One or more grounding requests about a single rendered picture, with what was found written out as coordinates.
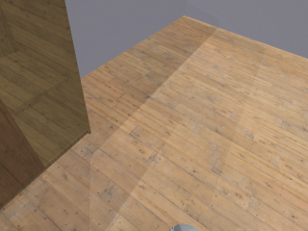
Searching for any wardrobe door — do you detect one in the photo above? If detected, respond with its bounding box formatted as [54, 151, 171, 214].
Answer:
[0, 99, 45, 208]

